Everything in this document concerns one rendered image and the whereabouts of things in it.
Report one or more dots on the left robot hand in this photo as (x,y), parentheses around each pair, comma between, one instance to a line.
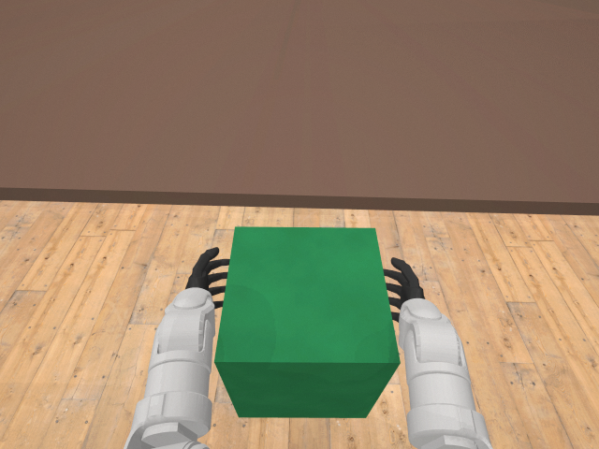
(202,268)

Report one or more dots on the right robot hand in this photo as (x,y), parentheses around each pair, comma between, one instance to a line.
(409,285)

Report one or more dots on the robot left forearm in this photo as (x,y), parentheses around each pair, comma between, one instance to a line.
(176,407)

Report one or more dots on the robot right forearm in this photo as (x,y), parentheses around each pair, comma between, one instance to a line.
(443,414)

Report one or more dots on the carton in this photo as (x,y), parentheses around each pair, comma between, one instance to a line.
(306,329)

